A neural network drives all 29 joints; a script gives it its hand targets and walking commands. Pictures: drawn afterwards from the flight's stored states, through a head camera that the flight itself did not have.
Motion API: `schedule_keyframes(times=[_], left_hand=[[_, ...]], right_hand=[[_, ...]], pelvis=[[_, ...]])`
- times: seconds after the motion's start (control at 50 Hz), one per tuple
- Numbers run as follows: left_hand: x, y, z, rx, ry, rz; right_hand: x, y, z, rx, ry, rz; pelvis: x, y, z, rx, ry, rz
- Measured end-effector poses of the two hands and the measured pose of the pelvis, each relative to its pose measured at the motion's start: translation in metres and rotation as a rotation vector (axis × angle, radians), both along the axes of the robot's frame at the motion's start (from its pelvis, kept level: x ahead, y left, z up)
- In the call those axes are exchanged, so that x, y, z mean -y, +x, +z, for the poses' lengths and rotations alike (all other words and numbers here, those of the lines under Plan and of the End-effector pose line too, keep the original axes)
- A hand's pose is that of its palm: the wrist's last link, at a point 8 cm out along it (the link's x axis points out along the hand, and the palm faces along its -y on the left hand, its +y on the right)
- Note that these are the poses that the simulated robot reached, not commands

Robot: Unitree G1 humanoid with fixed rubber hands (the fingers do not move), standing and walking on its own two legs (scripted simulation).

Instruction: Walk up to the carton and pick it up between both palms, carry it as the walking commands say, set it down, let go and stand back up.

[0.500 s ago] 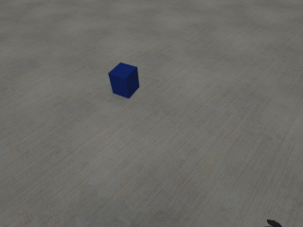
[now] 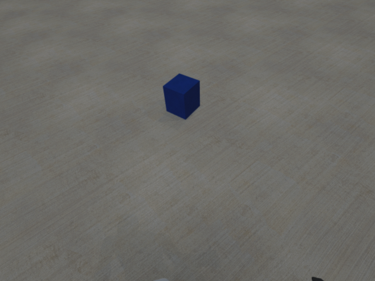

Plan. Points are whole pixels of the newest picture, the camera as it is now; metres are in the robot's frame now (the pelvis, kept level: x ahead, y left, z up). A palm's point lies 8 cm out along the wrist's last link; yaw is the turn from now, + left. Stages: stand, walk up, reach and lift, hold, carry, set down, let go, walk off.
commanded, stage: walk up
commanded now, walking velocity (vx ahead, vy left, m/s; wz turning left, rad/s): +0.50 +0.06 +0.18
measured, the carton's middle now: (182, 96) +1.56 +0.15 -0.65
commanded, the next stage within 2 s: none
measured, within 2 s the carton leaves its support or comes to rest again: neither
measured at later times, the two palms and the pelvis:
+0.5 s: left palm (103, 201) +0.36 +0.29 -0.12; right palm out of the picture +0.17 -0.21 -0.12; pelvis +0.22 +0.05 +0.00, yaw +2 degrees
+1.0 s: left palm (101, 205) +0.34 +0.29 -0.10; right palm (253, 137) +0.61 -0.18 -0.13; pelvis +0.46 +0.05 +0.00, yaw +2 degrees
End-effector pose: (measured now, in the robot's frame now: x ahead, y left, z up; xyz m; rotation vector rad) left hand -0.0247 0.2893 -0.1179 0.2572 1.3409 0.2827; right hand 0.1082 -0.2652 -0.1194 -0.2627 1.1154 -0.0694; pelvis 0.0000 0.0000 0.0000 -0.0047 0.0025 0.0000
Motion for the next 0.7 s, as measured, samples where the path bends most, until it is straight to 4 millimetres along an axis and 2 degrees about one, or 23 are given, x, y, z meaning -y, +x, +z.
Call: schedule_keyframes(times=[0.04, 0.08, 0.14, 0.18, 0.2, 0.24, 0.36, 0.44, 0.5, 0.58, 0.62, 0.66, 0.7], left_hand=[[0.002, -0.01, -0.003, -0.037, -0.029, 0.035], [0.001, -0.012, -0.008, -0.063, -0.057, 0.065], [-0.008, -0.002, -0.022, -0.092, -0.097, 0.096], [-0.018, 0.014, -0.036, -0.109, -0.116, 0.088], [-0.022, 0.029, -0.039, -0.105, -0.121, 0.073], [-0.029, 0.072, -0.039, -0.057, -0.128, 0.033], [-0.036, 0.226, -0.02, 0.154, -0.143, -0.081], [-0.024, 0.318, -0.007, 0.246, -0.157, -0.156], [-0.005, 0.386, 0.001, 0.311, -0.166, -0.212], [0.022, 0.468, 0.007, 0.395, -0.141, -0.261], [0.027, 0.494, 0.002, 0.426, -0.1, -0.251], [0.027, 0.494, -0.002, 0.39, -0.073, -0.213], [0.022, 0.474, -0.003, 0.311, -0.05, -0.154]], right_hand=[[-0.019, 0.031, 0.003, 0.028, 0.029, 0.034], [-0.038, 0.063, 0.003, 0.053, 0.041, 0.068], [-0.065, 0.112, 0.001, 0.096, 0.031, 0.102], [-0.077, 0.135, -0.003, 0.133, 0.008, 0.098], [-0.08, 0.137, -0.003, 0.135, -0.003, 0.086], [-0.079, 0.129, 0.0, 0.1, -0.025, 0.045], [-0.068, 0.079, 0.005, -0.089, -0.055, -0.086], [-0.063, 0.062, 0.004, -0.186, -0.047, -0.162], [-0.058, 0.063, -0.002, -0.247, -0.03, -0.206], [-0.043, 0.085, -0.022, -0.321, -0.001, -0.241], [-0.032, 0.107, -0.038, -0.348, 0.011, -0.227], [-0.025, 0.146, -0.044, -0.32, 0.016, -0.197], [-0.02, 0.197, -0.042, -0.257, 0.021, -0.15]], pelvis=[[-0.008, 0.014, 0.0, -0.002, 0.005, 0.012], [-0.018, 0.029, -0.002, -0.006, 0.005, 0.025], [-0.039, 0.056, -0.012, -0.014, -0.001, 0.035], [-0.052, 0.072, -0.022, -0.015, -0.001, 0.034], [-0.056, 0.079, -0.022, -0.015, -0.002, 0.032], [-0.061, 0.095, -0.017, -0.011, -0.007, 0.031], [-0.066, 0.149, 0.0, 0.002, -0.006, 0.04], [-0.061, 0.186, 0.003, 0.007, -0.003, 0.036], [-0.052, 0.217, 0.0, 0.006, 0.005, 0.035], [-0.033, 0.265, -0.012, -0.003, 0.022, 0.037], [-0.022, 0.289, -0.025, -0.007, 0.03, 0.043], [-0.015, 0.307, -0.026, -0.009, 0.028, 0.046], [-0.012, 0.325, -0.019, -0.009, 0.035, 0.05]])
